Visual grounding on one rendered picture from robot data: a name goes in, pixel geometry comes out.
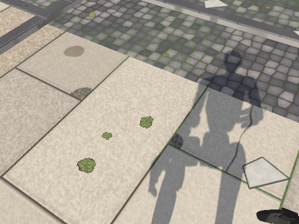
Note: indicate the robot right hand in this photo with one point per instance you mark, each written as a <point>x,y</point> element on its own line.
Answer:
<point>278,216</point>

